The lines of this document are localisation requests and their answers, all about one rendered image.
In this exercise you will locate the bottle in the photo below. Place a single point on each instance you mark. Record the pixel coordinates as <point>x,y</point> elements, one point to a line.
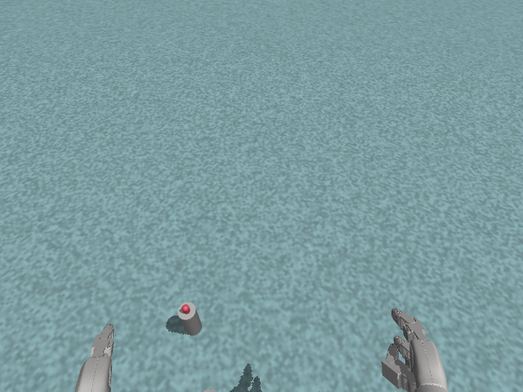
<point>189,318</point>

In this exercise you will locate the left robot hand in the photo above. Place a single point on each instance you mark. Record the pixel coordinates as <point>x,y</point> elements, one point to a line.
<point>95,374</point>

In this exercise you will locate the right robot hand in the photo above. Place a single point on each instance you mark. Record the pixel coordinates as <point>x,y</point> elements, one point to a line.
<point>422,366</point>

